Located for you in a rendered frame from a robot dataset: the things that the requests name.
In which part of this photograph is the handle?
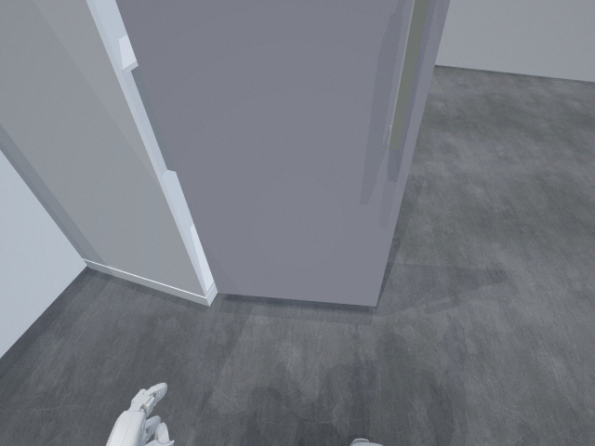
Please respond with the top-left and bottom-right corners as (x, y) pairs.
(388, 0), (430, 150)

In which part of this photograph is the robot left hand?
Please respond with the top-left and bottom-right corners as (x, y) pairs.
(106, 383), (174, 446)

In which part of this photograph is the fridge door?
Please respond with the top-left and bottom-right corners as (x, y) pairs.
(115, 0), (450, 307)

